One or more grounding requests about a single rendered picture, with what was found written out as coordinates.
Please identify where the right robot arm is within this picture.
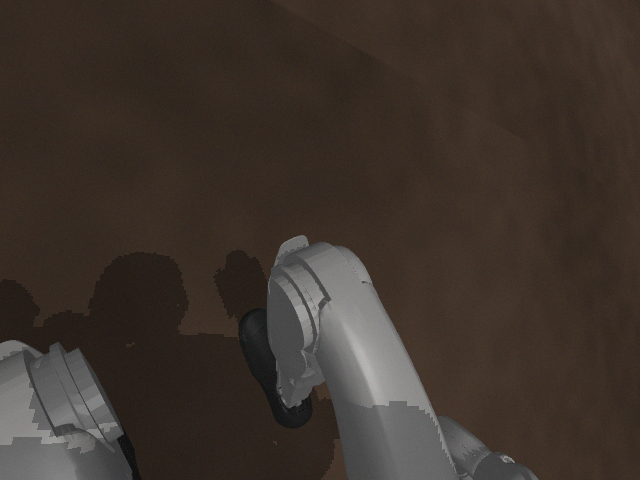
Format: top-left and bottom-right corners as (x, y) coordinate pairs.
(473, 452), (539, 480)

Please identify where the right robot foot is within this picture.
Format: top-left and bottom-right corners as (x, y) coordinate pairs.
(238, 308), (312, 429)

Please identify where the left robot foot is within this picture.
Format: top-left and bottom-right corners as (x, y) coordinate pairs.
(117, 421), (142, 480)

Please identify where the right robot hand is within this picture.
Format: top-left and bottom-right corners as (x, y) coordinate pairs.
(437, 415), (493, 480)

